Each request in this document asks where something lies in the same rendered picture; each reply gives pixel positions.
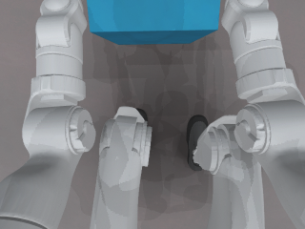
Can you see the right robot foot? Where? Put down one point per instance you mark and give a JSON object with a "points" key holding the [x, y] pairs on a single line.
{"points": [[196, 125]]}

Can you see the left robot shin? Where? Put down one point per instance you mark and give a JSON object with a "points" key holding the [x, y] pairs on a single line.
{"points": [[106, 135]]}

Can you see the left robot upper arm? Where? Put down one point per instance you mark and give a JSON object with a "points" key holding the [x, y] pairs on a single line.
{"points": [[35, 196]]}

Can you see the robot left forearm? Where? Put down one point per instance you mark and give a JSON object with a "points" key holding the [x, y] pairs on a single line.
{"points": [[59, 56]]}

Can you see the robot right forearm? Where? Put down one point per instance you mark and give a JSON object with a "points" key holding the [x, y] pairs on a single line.
{"points": [[261, 71]]}

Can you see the carton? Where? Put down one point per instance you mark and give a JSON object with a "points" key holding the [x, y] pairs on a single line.
{"points": [[149, 22]]}

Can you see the right robot upper arm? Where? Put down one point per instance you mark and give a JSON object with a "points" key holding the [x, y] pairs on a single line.
{"points": [[274, 132]]}

